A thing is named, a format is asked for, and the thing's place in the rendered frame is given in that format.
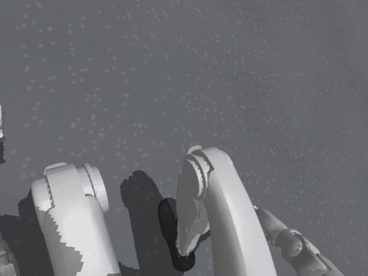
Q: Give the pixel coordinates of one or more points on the right robot hand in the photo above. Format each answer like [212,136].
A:
[271,225]

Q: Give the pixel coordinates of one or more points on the right robot foot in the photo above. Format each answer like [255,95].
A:
[168,221]

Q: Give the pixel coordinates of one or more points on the right robot arm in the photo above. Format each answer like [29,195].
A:
[300,253]

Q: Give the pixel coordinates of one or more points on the left robot arm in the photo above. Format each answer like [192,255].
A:
[8,263]

